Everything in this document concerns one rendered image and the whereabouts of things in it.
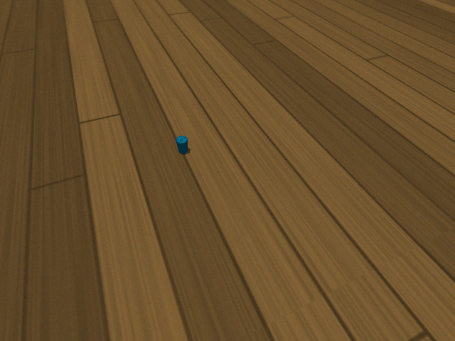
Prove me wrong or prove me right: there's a cup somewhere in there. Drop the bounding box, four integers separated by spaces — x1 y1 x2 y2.
176 136 188 153

